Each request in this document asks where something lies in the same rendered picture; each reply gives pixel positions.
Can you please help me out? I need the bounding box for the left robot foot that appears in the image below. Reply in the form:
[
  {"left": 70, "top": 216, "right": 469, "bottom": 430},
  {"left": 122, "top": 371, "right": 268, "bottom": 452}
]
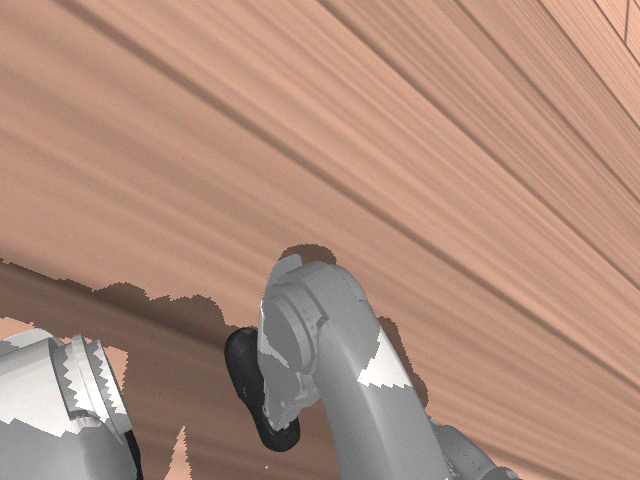
[{"left": 124, "top": 429, "right": 144, "bottom": 480}]

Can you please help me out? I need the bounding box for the right robot hand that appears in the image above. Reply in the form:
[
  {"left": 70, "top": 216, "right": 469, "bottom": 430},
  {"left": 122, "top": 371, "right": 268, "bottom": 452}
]
[{"left": 427, "top": 415, "right": 498, "bottom": 480}]

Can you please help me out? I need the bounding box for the right robot foot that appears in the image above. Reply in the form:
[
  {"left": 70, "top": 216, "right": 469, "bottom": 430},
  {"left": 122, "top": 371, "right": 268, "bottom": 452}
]
[{"left": 224, "top": 327, "right": 300, "bottom": 452}]

